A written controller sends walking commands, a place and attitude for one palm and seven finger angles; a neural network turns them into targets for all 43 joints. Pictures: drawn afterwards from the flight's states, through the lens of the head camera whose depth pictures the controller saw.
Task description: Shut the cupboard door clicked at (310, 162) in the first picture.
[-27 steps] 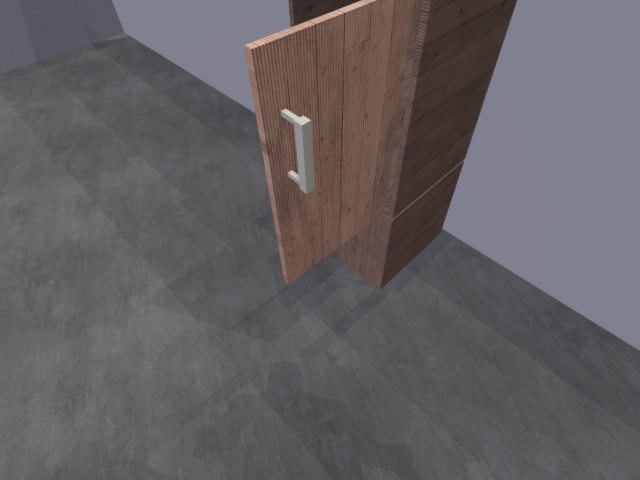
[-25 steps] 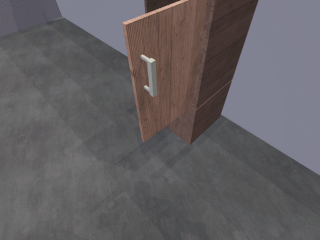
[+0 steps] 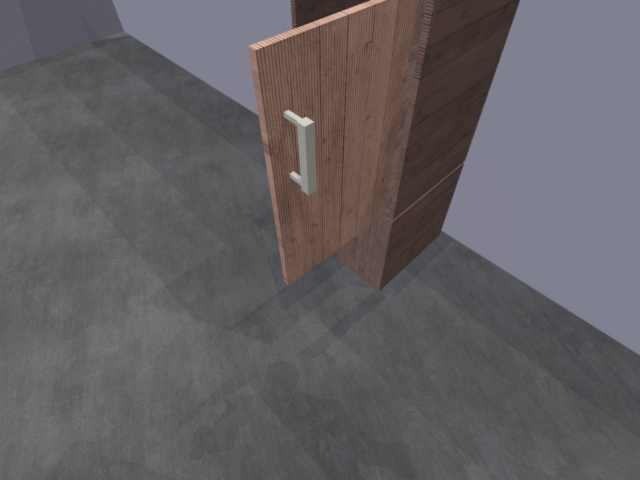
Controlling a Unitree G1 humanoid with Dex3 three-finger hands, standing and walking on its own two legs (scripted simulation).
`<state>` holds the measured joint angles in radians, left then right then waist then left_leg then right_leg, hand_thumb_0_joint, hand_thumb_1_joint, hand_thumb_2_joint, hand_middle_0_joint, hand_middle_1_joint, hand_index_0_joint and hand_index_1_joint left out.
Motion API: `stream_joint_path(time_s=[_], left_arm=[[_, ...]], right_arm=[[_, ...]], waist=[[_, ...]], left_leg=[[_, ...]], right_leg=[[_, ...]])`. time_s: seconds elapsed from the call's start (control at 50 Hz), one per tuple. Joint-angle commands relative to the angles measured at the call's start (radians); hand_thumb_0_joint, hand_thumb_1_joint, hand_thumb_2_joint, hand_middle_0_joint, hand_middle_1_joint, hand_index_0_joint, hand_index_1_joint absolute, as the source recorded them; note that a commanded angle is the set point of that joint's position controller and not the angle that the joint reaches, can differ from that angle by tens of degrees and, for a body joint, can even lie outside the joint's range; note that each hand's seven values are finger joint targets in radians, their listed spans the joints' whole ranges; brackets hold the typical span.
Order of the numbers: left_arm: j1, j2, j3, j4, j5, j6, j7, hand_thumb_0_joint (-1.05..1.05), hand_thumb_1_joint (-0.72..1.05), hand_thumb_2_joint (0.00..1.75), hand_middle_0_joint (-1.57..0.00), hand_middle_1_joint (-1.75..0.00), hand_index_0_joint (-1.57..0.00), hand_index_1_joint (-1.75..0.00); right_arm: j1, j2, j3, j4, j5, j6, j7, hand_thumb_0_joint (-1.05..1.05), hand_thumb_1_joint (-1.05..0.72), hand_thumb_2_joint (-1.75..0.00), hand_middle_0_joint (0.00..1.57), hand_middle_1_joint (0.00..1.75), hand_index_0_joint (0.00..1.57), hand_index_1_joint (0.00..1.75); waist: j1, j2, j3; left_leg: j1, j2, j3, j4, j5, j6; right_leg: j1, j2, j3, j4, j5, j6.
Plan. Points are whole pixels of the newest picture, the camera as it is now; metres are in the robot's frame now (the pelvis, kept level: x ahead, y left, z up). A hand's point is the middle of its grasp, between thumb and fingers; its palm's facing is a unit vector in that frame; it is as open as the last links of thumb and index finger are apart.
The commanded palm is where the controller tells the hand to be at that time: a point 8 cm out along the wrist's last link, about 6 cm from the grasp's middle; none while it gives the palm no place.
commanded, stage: look at it before walking up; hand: left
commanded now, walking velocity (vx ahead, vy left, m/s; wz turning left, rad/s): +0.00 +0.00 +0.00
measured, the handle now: (300, 153) +0.62 +0.07 +0.05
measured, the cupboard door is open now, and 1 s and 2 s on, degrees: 88 88 88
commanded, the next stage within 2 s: walk around to get in front in 0.30 s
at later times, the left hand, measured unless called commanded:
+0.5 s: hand out of the picture +0.08 +0.24 -0.16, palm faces -0.03 -0.94 -0.34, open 7.4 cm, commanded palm none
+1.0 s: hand out of the picture +0.07 +0.16 -0.17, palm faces -0.19 -0.94 -0.29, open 7.4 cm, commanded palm none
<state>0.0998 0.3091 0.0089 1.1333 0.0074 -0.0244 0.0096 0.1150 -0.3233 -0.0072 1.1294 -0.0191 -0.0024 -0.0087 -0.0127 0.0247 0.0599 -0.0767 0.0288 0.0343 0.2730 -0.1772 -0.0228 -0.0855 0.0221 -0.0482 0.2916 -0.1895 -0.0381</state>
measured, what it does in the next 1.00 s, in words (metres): lifts its left foot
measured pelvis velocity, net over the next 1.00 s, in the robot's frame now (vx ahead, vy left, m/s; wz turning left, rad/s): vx -0.03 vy -0.03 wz -0.25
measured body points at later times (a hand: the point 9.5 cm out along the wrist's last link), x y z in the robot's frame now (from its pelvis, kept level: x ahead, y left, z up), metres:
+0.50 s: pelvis +0.00 +0.00 +0.00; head +0.03 -0.01 +0.45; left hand +0.09 +0.29 -0.13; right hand +0.07 -0.29 -0.15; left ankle -0.02 +0.13 -0.75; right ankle -0.02 -0.09 -0.75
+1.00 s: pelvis -0.03 -0.03 -0.02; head +0.04 -0.07 +0.43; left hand +0.08 +0.21 -0.15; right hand -0.01 -0.29 -0.18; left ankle -0.03 +0.14 -0.67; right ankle -0.04 -0.10 -0.75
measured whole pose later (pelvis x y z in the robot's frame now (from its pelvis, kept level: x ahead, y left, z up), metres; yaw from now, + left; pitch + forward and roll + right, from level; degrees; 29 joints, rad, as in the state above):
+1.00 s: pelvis -0.03 -0.03 -0.02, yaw -15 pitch +1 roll +2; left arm 0.21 0.19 0.07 0.95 0.02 0.03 0.02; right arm 0.12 -0.24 -0.07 0.98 -0.02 0.07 -0.03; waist 0.02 0.02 0.15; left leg -0.46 0.04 0.00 1.11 -0.44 -0.06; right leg -0.30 0.07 0.05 0.57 -0.28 -0.08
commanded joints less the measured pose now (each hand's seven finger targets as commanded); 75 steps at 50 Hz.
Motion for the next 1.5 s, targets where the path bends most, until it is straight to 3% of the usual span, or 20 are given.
stream_joint_path(time_s=[0.0,0.4,0.46,0.58,0.66,0.74,0.8,0.82,0.84,0.88,0.94,1.06,1.22,1.26,1.28,1.3,1.32,1.34,1.4,1.48], left_arm=[[-0.031,0.213,0.037,-0.057,0.0,-0.02,0.01,0.0,0.9,0.9,-0.2,-0.3,-0.2,-0.3],[-0.036,0.218,0.038,-0.062,0.0,-0.017,0.01,0.0,0.9,0.9,-0.2,-0.3,-0.2,-0.3],[0.014,0.115,0.026,-0.06,-0.001,0.012,0.015,0.0,0.9,0.9,-0.2,-0.3,-0.2,-0.3],[0.049,0.12,0.057,-0.131,0.008,0.05,0.008,0.0,0.9,0.9,-0.2,-0.3,-0.2,-0.3],[0.047,0.093,0.068,-0.19,0.013,0.063,-0.003,0.0,0.9,0.9,-0.2,-0.3,-0.2,-0.3],[0.044,0.04,0.08,-0.239,0.012,0.082,-0.018,0.0,0.9,0.9,-0.2,-0.3,-0.2,-0.3],[0.185,0.042,0.097,-0.212,0.016,0.067,-0.026,0.0,0.9,0.9,-0.2,-0.3,-0.2,-0.3],[0.234,0.144,0.119,-0.204,0.03,0.052,-0.012,0.0,0.9,0.9,-0.2,-0.3,-0.2,-0.3],[0.252,0.197,0.125,-0.203,0.016,0.047,0.001,0.0,0.9,0.9,-0.2,-0.3,-0.2,-0.3],[0.165,0.14,0.119,-0.235,0.016,0.051,0.016,0.0,0.9,0.9,-0.2,-0.3,-0.2,-0.3],[0.141,0.083,0.109,-0.25,0.013,0.034,0.026,0.0,0.9,0.9,-0.2,-0.3,-0.2,-0.3],[0.211,0.088,0.115,-0.227,0.015,0.039,0.024,0.0,0.9,0.9,-0.2,-0.3,-0.2,-0.3],[0.164,0.115,0.126,-0.255,0.023,0.05,0.016,0.0,0.9,0.9,-0.2,-0.3,-0.2,-0.3],[0.113,0.108,0.122,-0.266,0.016,0.054,0.015,0.0,0.9,0.9,-0.2,-0.3,-0.2,-0.3],[0.095,0.077,0.113,-0.281,0.008,0.056,0.011,0.0,0.9,0.9,-0.2,-0.3,-0.2,-0.3],[0.107,0.02,0.101,-0.306,-0.004,0.056,-0.005,0.0,0.9,0.9,-0.2,-0.3,-0.2,-0.3],[0.06,0.047,0.103,-0.334,0.006,0.051,-0.017,0.0,0.9,0.9,-0.2,-0.3,-0.2,-0.3],[0.057,0.057,0.107,-0.358,0.016,0.045,-0.026,0.0,0.9,0.9,-0.2,-0.3,-0.2,-0.3],[0.037,0.036,0.107,-0.325,0.014,0.063,-0.043,0.0,0.9,0.9,-0.2,-0.3,-0.2,-0.3],[-0.007,0.012,0.086,-0.342,0.01,0.063,-0.057,0.0,0.9,0.9,-0.2,-0.3,-0.2,-0.3]], right_arm=[[-0.02,-0.186,-0.031,-0.052,0.004,-0.015,-0.012,0.0,-0.9,-0.9,0.2,0.3,0.2,0.3],[-0.02,-0.191,-0.033,-0.054,0.003,-0.016,-0.015,0.0,-0.9,-0.9,0.2,0.3,0.2,0.3],[0.05,-0.076,-0.017,-0.046,0.0,0.004,-0.022,0.0,-0.9,-0.9,0.2,0.3,0.2,0.3],[0.074,-0.09,-0.054,-0.118,0.0,0.029,-0.038,0.0,-0.9,-0.9,0.2,0.3,0.2,0.3],[0.078,-0.106,-0.075,-0.162,-0.005,0.03,-0.042,0.0,-0.9,-0.9,0.2,0.3,0.2,0.3],[0.054,-0.117,-0.085,-0.197,-0.016,0.016,-0.04,0.0,-0.9,-0.9,0.2,0.3,0.2,0.3],[-0.014,-0.109,-0.089,-0.224,-0.011,0.02,-0.04,0.0,-0.9,-0.9,0.2,0.3,0.2,0.3],[-0.014,-0.045,-0.086,-0.25,0.006,0.028,-0.036,0.0,-0.9,-0.9,0.2,0.3,0.2,0.3],[-0.032,-0.023,-0.08,-0.278,0.01,0.039,-0.029,0.0,-0.9,-0.9,0.2,0.3,0.2,0.3],[-0.043,-0.015,-0.084,-0.257,0.009,0.049,-0.029,0.0,-0.9,-0.9,0.2,0.3,0.2,0.3],[-0.008,0.012,-0.077,-0.242,0.007,0.042,-0.025,0.0,-0.9,-0.9,0.2,0.3,0.2,0.3],[-0.063,0.025,-0.072,-0.265,0.015,0.041,-0.033,0.0,-0.9,-0.9,0.2,0.3,0.2,0.3],[-0.068,0.02,-0.07,-0.299,0.026,0.025,-0.035,0.0,-0.9,-0.9,0.2,0.3,0.2,0.3],[0.019,0.009,-0.071,-0.279,0.028,0.017,-0.042,0.0,-0.9,-0.9,0.2,0.3,0.2,0.3],[0.064,-0.028,-0.077,-0.266,0.022,0.007,-0.048,0.0,-0.9,-0.9,0.2,0.3,0.2,0.3],[0.07,-0.129,-0.093,-0.278,0.002,-0.002,-0.052,0.0,-0.9,-0.9,0.2,0.3,0.2,0.3],[0.074,-0.163,-0.095,-0.298,-0.009,0.004,-0.055,0.0,-0.9,-0.9,0.2,0.3,0.2,0.3],[0.045,-0.163,-0.089,-0.33,-0.015,0.003,-0.047,0.0,-0.9,-0.9,0.2,0.3,0.2,0.3],[0.007,-0.086,-0.073,-0.326,-0.021,-0.004,-0.045,0.0,-0.9,-0.9,0.2,0.3,0.2,0.3],[0.094,-0.113,-0.086,-0.304,-0.021,0.002,-0.041,0.0,-0.9,-0.9,0.2,0.3,0.2,0.3]], waist=[[0.002,-0.019,-0.084],[0.001,-0.021,-0.081],[-0.006,-0.019,-0.098],[-0.005,-0.035,-0.075],[-0.004,0.034,-0.059],[0.016,0.18,-0.028],[0.094,0.036,-0.049],[0.101,-0.289,-0.054],[0.113,-0.375,-0.036],[0.061,-0.203,-0.01],[0.03,-0.12,-0.123],[0.06,-0.161,-0.142],[0.046,-0.16,-0.145],[-0.001,-0.152,-0.165],[-0.024,-0.07,-0.165],[-0.02,0.23,-0.148],[-0.026,0.248,-0.085],[-0.008,0.104,-0.065],[0.028,0.192,-0.059],[-0.011,0.198,-0.11]], left_leg=[[0.026,0.106,-0.084,-0.015,0.177,0.035],[0.036,0.112,-0.073,-0.012,0.191,0.033],[0.041,0.12,-0.022,0.051,0.201,0.014],[-0.007,0.145,0.024,0.154,0.131,0.026],[-0.023,0.222,-0.026,0.129,0.07,0.071],[-0.105,0.402,-0.117,0.045,0.201,0.196],[-0.2,0.271,0.042,0.308,0.18,0.081],[-0.36,0.093,0.144,0.572,-0.162,-0.009],[-0.443,-0.002,0.056,0.791,-0.467,-0.03],[-0.501,0.034,-0.088,0.939,-0.362,-0.022],[-0.467,0.038,-0.077,0.883,-0.242,-0.042],[-0.456,0.002,-0.063,0.717,-0.241,-0.053],[-0.304,-0.032,-0.082,0.433,-0.247,-0.025],[-0.108,-0.026,-0.08,0.208,-0.118,-0.016],[0.064,0.057,-0.133,0.085,-0.067,0.01],[0.166,0.319,-0.404,-0.015,-0.034,0.105],[0.03,0.493,-0.502,-0.037,0.086,0.223],[-0.109,0.518,-0.501,-0.013,0.065,0.275],[-0.07,0.289,-0.172,0.101,0.454,0.176],[-0.016,0.254,-0.048,0.183,0.537,0.12]], right_leg=[[0.01,-0.157,0.117,-0.042,0.238,-0.01],[-0.001,-0.153,0.125,-0.034,0.264,-0.012],[-0.032,-0.151,0.137,0.021,0.329,0.0],[-0.13,-0.123,0.188,0.152,0.358,-0.015],[-0.238,-0.061,0.167,0.293,0.22,-0.002],[-0.286,-0.041,0.076,0.626,-0.349,0.022],[-0.084,-0.058,0.056,0.276,-0.057,0.017],[-0.012,-0.254,0.398,0.053,0.208,-0.044],[-0.06,-0.393,0.581,-0.019,0.429,-0.14],[-0.118,-0.318,0.578,-0.002,0.173,-0.188],[-0.013,-0.242,0.452,0.069,0.369,-0.153],[0.085,-0.202,0.462,0.087,0.519,-0.14],[-0.016,-0.18,0.572,0.105,0.431,-0.144],[-0.137,-0.139,0.547,0.155,0.356,-0.083],[-0.297,-0.063,0.476,0.214,0.193,-0.03],[-0.513,0.079,0.294,0.394,-0.196,0.036],[-0.524,0.057,0.129,0.648,-0.44,0.081],[-0.492,-0.006,0.13,0.787,-0.413,0.094],[-0.502,-0.024,0.08,0.856,-0.323,0.106],[-0.345,-0.009,-0.03,0.558,-0.286,0.087]])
